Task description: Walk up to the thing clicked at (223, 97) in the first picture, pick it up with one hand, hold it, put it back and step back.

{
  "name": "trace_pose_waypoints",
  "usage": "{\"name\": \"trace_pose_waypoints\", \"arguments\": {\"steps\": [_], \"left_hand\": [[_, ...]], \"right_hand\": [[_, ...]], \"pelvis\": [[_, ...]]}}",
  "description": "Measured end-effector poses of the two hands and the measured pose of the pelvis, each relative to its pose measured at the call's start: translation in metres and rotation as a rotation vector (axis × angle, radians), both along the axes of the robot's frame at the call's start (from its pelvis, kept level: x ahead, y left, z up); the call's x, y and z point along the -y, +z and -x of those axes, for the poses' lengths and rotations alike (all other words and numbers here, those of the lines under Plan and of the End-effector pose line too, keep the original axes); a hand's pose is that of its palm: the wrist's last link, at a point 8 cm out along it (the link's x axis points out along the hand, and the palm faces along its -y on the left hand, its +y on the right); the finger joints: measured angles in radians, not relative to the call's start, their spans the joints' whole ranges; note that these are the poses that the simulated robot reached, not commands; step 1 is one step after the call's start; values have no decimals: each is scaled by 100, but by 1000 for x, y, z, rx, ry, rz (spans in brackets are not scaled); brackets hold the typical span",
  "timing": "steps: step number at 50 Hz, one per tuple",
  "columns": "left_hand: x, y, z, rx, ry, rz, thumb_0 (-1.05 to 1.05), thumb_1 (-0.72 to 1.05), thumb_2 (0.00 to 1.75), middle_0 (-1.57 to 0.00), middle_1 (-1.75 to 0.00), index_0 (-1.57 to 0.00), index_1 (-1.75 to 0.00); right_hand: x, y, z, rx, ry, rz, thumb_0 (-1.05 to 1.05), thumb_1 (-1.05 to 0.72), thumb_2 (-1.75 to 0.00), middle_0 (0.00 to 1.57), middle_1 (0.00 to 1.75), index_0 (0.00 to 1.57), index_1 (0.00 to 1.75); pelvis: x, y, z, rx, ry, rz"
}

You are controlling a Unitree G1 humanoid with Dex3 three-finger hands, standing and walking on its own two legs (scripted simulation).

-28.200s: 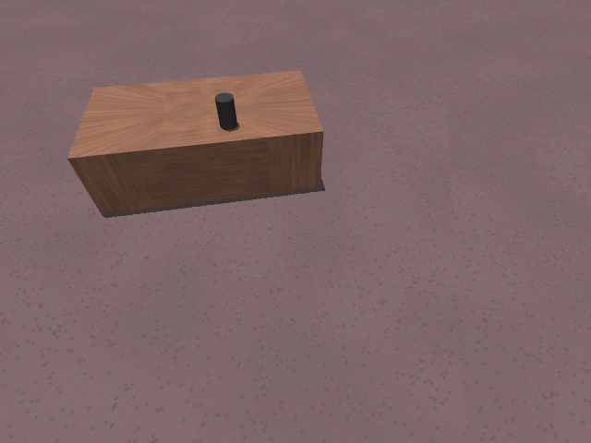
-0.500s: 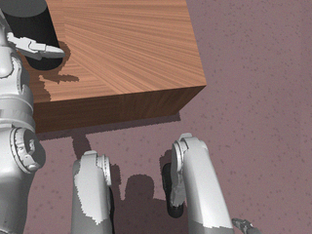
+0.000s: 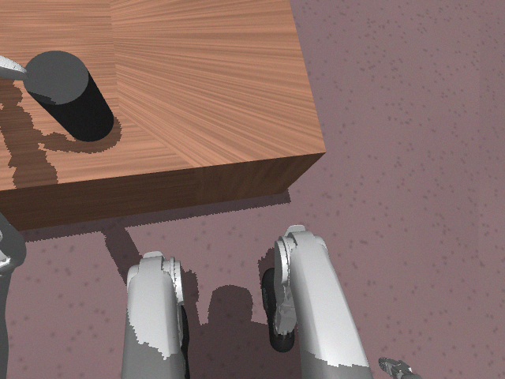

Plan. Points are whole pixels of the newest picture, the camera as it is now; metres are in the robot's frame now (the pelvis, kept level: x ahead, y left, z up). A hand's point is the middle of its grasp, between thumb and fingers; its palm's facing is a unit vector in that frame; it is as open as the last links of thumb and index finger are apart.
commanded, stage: rise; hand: left
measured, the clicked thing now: (75, 101) +0.54 +0.21 -0.06
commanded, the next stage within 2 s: home in 0.06 s
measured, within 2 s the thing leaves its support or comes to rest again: neither
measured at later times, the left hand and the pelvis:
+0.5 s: hand out of the picture +0.52 +0.31 +0.12, palm faces +0.23 -0.88 -0.41, open 17.4 cm; pelvis +0.03 +0.01 +0.15, yaw -1 degrees
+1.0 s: hand out of the picture +0.34 +0.21 +0.19, palm faces +0.17 -0.93 -0.32, open 17.2 cm; pelvis +0.08 -0.01 +0.27, yaw +2 degrees
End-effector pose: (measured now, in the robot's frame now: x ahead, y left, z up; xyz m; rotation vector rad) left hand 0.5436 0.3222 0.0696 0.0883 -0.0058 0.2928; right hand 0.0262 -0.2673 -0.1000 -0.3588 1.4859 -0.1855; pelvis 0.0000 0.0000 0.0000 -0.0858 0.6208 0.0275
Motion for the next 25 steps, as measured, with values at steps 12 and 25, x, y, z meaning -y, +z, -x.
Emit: {"name": "trace_pose_waypoints", "arguments": {"steps": [12,25], "left_hand": [[-18,42,-4,-295,43,-109,-1,-54,6,-6,-4,-5,-3],[-23,81,49,-511,76,-202,-1,-53,7,-6,-5,-5,-5]], "right_hand": [[-3,75,-4,2,-39,12,0,-89,-90,21,30,20,30],[-15,150,-12,6,-97,-29,0,-90,-90,21,30,20,30]], "pelvis": [[-6,69,-8,20,-20,5],[-6,151,-33,108,-17,-3]]}}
